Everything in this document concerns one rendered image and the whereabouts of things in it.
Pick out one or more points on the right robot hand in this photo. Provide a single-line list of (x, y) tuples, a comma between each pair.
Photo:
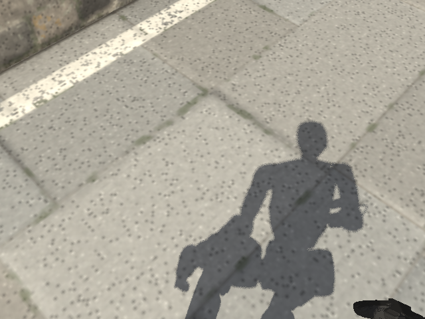
[(384, 309)]

